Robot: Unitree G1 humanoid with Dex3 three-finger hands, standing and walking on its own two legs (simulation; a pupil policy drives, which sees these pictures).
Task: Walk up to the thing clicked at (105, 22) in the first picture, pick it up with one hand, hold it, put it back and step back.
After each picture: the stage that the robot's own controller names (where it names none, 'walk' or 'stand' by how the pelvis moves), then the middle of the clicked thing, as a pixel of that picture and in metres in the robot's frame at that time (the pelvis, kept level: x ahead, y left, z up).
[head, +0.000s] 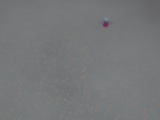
stand; (105, 22) +1.81 -0.33 -0.72
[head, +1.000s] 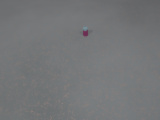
walk; (85, 31) +1.68 +0.07 -0.70
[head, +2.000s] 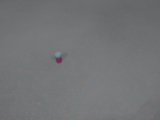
walk; (58, 57) +1.13 +0.31 -0.71
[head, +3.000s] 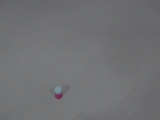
walk; (58, 92) +0.71 +0.22 -0.70
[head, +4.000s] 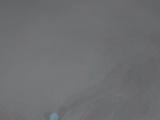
walk; (54, 119) +0.45 +0.17 -0.71
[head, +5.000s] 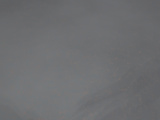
stand; out of the picture +0.38 +0.18 -0.72
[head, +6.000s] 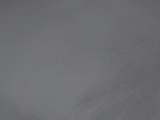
stand; out of the picture +0.37 +0.20 -0.71
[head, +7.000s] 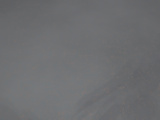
stand; out of the picture +0.36 +0.19 -0.72
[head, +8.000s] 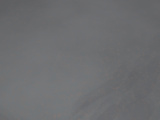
stand; out of the picture +0.36 +0.22 -0.72
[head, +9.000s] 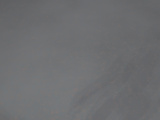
stand; out of the picture +0.36 +0.23 -0.72
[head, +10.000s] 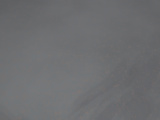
stand; out of the picture +0.37 +0.21 -0.73
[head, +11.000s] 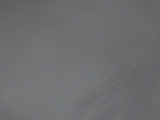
stand; out of the picture +0.37 +0.19 -0.73
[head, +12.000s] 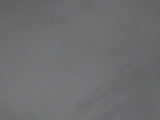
stand; out of the picture +0.37 +0.19 -0.73
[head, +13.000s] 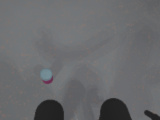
go down; (46, 76) +0.45 +0.17 -0.46
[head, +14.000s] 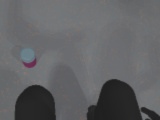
go down; (28, 58) +0.48 +0.19 -0.32
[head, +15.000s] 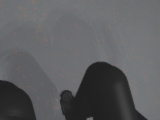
close in; out of the picture +0.47 +0.24 -0.24
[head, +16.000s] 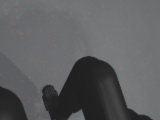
close; out of the picture +0.46 +0.26 -0.23
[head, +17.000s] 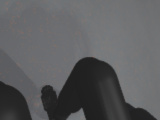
lift; out of the picture +0.43 +0.22 -0.24
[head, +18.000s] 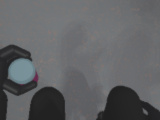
lift; (25, 74) +0.34 +0.20 -0.05
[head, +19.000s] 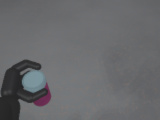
hold; (38, 89) +0.32 +0.16 +0.05
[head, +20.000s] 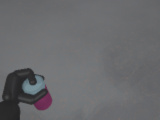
hold; (38, 93) +0.32 +0.16 +0.00
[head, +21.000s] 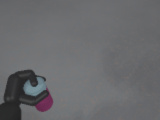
crouch; (39, 94) +0.32 +0.16 -0.01
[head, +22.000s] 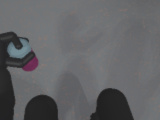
crouch; (24, 56) +0.44 +0.17 -0.10
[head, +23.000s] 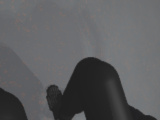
lower; out of the picture +0.45 +0.26 -0.24
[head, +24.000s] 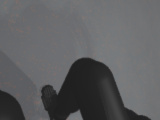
lower; out of the picture +0.45 +0.26 -0.24
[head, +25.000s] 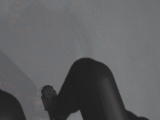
lower; out of the picture +0.45 +0.26 -0.24
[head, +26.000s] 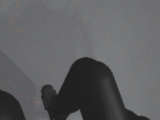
lower; out of the picture +0.45 +0.26 -0.24
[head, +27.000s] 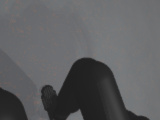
loosen; out of the picture +0.45 +0.25 -0.24
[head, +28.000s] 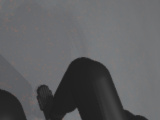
withdraw; out of the picture +0.45 +0.25 -0.25
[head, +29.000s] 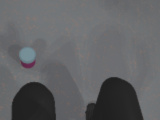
walk; (27, 58) +0.46 +0.19 -0.30
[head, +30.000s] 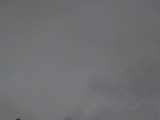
stand; out of the picture +0.38 +0.14 -0.65
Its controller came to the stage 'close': yes
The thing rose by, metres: 0.72
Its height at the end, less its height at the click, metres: +0.00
